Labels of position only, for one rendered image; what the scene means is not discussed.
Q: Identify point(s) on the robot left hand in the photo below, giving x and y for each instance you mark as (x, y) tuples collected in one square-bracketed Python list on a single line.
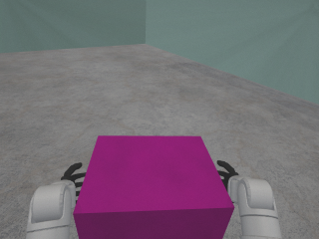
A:
[(68, 176)]

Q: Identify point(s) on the robot left forearm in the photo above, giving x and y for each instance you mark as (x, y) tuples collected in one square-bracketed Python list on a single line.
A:
[(50, 211)]

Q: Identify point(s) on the robot right hand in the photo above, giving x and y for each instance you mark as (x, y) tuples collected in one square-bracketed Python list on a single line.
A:
[(226, 175)]

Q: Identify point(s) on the carton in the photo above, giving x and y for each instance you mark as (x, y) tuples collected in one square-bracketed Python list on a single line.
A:
[(152, 187)]

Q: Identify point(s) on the robot right forearm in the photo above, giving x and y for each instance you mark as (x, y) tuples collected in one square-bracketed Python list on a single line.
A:
[(256, 206)]

